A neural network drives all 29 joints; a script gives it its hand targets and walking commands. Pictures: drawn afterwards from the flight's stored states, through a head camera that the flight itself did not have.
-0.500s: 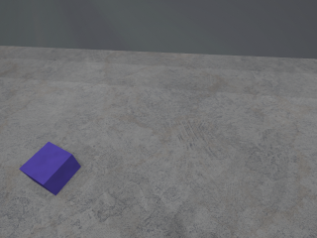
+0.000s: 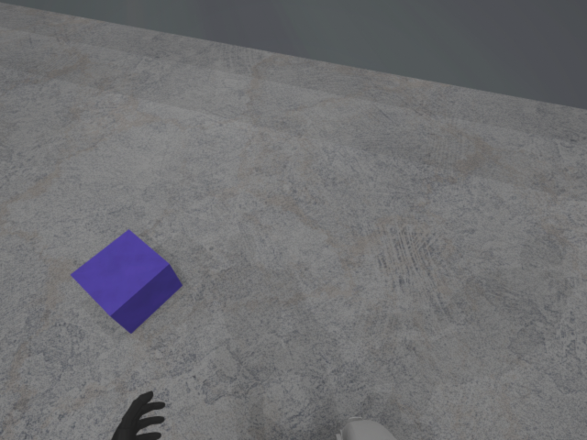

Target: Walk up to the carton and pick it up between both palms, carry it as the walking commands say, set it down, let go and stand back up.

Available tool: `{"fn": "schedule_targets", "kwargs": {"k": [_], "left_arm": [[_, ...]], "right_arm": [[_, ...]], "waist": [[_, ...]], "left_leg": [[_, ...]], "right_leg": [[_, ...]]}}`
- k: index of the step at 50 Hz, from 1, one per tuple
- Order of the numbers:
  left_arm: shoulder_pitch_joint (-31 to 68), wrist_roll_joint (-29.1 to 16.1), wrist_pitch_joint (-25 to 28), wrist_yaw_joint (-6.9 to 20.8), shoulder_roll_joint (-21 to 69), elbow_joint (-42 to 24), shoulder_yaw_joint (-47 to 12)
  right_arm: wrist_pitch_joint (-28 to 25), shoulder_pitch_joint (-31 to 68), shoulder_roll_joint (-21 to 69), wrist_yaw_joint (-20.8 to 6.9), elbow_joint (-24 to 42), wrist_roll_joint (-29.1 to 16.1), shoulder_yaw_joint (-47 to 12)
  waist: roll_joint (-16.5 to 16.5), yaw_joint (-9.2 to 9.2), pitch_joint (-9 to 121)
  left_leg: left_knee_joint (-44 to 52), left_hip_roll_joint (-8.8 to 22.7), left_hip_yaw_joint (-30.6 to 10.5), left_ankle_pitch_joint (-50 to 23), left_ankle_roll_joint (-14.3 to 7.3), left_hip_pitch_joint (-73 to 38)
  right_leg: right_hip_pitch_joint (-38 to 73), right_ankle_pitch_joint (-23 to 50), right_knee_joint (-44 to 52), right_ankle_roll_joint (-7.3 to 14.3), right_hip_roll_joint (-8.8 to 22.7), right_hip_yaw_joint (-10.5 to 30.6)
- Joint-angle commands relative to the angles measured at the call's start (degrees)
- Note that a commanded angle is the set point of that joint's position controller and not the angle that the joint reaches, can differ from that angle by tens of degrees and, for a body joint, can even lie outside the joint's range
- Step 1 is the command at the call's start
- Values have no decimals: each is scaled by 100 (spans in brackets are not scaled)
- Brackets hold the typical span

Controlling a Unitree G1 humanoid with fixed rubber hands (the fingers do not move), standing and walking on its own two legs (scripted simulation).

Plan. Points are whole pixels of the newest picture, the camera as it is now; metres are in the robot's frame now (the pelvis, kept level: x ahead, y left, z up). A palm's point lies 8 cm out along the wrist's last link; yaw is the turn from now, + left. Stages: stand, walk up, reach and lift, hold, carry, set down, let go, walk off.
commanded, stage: walk up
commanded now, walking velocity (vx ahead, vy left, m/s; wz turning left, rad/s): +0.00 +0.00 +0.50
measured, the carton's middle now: (129, 280) +0.71 +0.57 -0.68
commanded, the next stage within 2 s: none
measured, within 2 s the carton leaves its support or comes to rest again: neither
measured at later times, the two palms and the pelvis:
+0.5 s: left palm out of the picture -0.02 +0.26 -0.16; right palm (449, 410) +0.17 -0.21 -0.12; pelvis +0.02 +0.01 -0.01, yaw +17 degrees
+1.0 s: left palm out of the picture +0.00 +0.22 -0.13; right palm (344, 273) +0.40 -0.09 -0.12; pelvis +0.17 +0.06 +0.00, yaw +30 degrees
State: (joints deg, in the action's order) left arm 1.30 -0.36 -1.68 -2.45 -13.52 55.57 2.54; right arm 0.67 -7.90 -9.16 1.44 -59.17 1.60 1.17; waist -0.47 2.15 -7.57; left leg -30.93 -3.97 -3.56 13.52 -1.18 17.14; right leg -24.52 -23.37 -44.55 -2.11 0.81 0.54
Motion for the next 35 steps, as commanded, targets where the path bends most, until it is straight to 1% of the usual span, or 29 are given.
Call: {"fn": "schedule_targets", "kwargs": {"k": [1,2,3,4,5,6,7,8,10,12,13,14,16,17,18,19,20,21,22,23,24,25,27,28,31,32,33,34,35], "left_arm": [[-1316,-20,31,-115,-389,-20,118],[-1430,32,67,-158,-723,-9,198],[-1398,119,92,-171,-1193,-98,221],[-1525,60,72,-169,-1359,-54,213],[-1258,43,86,-164,-1072,-60,155],[-1015,56,87,-144,-799,-96,107],[-915,68,119,-145,-712,-123,104],[-925,222,195,-78,-657,-160,78],[-1047,243,175,-43,-728,-174,107],[-1369,269,216,-20,-812,-179,137],[-1079,253,200,-7,-801,-343,214],[-1022,265,179,8,-865,-413,240],[-1161,255,162,34,-916,-503,298],[-1062,245,139,59,-963,-544,336],[-1079,209,113,77,-957,-584,351],[-1102,223,86,91,-798,-642,307],[-982,213,90,99,-431,-893,210],[-589,169,14,82,-339,-1148,183],[-587,151,-35,48,-373,-1170,213],[-732,166,29,102,-413,-1097,219],[-826,196,111,246,-351,-978,152],[-779,212,126,308,-421,-978,169],[-765,246,221,371,-297,-984,113],[-868,244,254,386,-350,-955,110],[-791,210,362,448,-259,-990,43],[-781,172,391,432,-270,-1023,14],[-987,143,442,419,-277,-1018,-5],[-1248,105,452,378,-206,-919,6],[-1989,76,499,306,-252,-682,24]], "right_arm": [[7,30,-1256,44,388,-23,335],[8,-96,-987,28,506,-35,286],[14,-80,-569,-13,612,-46,223],[102,-138,-731,42,569,-18,291],[114,18,-854,52,569,-3,361],[94,-24,-812,56,512,-7,388],[104,-64,-762,29,456,-9,345],[211,-250,-765,-76,569,-39,480],[320,34,-762,-165,735,-48,409],[333,291,-701,-168,936,-69,346],[306,182,-662,-208,868,-98,359],[293,165,-666,-221,899,-116,318],[232,24,-643,-227,940,-149,249],[207,-112,-640,-228,944,-140,230],[169,-353,-695,-215,906,-133,217],[123,-657,-917,-211,795,-129,257],[75,-848,-1556,-154,804,-58,467],[84,-863,-1906,-119,836,-74,616],[83,-911,-1804,-73,890,-50,601],[109,-569,-1595,-44,939,-19,551],[54,-749,-1520,-14,920,26,501],[78,-411,-1510,-11,956,19,508],[-41,-416,-1385,-29,923,13,463],[-69,-406,-1417,-62,902,-9,459],[-149,-547,-1432,-97,760,-2,494],[-145,-518,-1457,-135,723,-6,489],[-129,-268,-1522,-161,774,-18,486],[-112,-254,-1508,-210,722,-22,502],[-116,-2,-1502,-214,807,-46,489]], "waist": [[675,-500,1245],[-405,-591,1264],[-1960,-661,1087],[-1879,-616,1270],[-1306,-518,1318],[-1057,-373,1004],[-1092,-316,1010],[-1549,-328,1035],[-1408,-343,1132],[-1107,-468,1167],[-1122,-343,1126],[-1294,-333,1086],[-1032,-266,1254],[-1156,-141,1145],[-929,16,1336],[-530,178,1376],[1258,320,1374],[2183,354,1228],[1754,356,1332],[1413,230,1368],[1172,198,1454],[1339,95,1096],[1258,68,902],[1232,50,963],[1289,87,746],[1323,70,711],[1410,-66,631],[1218,-191,602],[670,-567,709]], "left_leg": [[211,1403,-1237,-2322,-472,229],[-589,791,-826,-1099,-207,972],[-2191,-20,100,1732,141,2124],[-3173,466,0,1970,283,1966],[-3489,673,-112,1712,291,1690],[-3610,752,-11,1518,366,1605],[-3706,731,128,1279,464,1475],[-3431,769,175,1491,428,1599],[-3246,659,401,1557,437,1215],[-2875,672,513,1523,358,1327],[-2468,596,587,1569,407,1024],[-2119,571,657,1511,403,884],[-1277,517,888,1340,427,322],[-840,495,925,1009,374,66],[-81,478,1024,430,304,-501],[338,691,651,-64,74,-1236],[853,2082,-1382,-942,-389,-1701],[1112,2946,-2591,-2367,-1165,-1396],[1166,2853,-2559,-1884,-1206,-1478],[1153,2655,-1959,-990,-1120,-1413],[1604,2542,-2207,2053,-1019,-1495],[1834,2395,-2125,2579,-894,-1179],[1893,2204,-2020,2204,-947,-944],[1902,2052,-1725,2213,-942,-792],[2051,1942,-1554,2075,-1080,-462],[1980,1791,-1439,2093,-994,-163],[1827,1689,-1274,2085,-957,110],[1710,1393,-1105,1971,-888,514],[1234,1322,-980,1898,-716,1097]], "right_leg": [[1590,800,1558,146,-6,-137],[2182,1167,2330,331,806,769],[2560,2445,2907,704,2401,2344],[2268,3188,2812,930,2721,2498],[2175,3421,2558,1261,2316,1766],[1814,3775,2352,1184,2006,1166],[1652,3913,2238,1129,1821,884],[1525,4148,2048,1031,2040,633],[1274,3645,2068,1008,1884,485],[1558,3575,2147,1067,2071,730],[1411,3176,2156,1001,1902,398],[1321,2997,2262,1016,1912,444],[1284,3198,2101,1028,1977,272],[1137,3004,2053,921,1951,119],[998,2738,1689,733,1756,-151],[483,1890,1043,515,1413,-452],[-714,680,-473,134,677,-1007],[-1380,-1413,-1366,-43,163,-710],[-1466,-1203,-1743,-67,347,-216],[-1475,-908,-1955,-5,397,-164],[-1516,-316,-2090,90,605,-106],[-1586,-16,-2051,88,600,-182],[-1320,177,-1535,51,613,-189],[-986,13,-1265,25,492,-420],[-451,-143,-420,-91,346,-697],[32,-366,19,-82,304,-739],[452,-332,442,-67,309,-754],[1147,60,1038,-68,119,-983],[2190,537,1760,27,111,-1042]]}}
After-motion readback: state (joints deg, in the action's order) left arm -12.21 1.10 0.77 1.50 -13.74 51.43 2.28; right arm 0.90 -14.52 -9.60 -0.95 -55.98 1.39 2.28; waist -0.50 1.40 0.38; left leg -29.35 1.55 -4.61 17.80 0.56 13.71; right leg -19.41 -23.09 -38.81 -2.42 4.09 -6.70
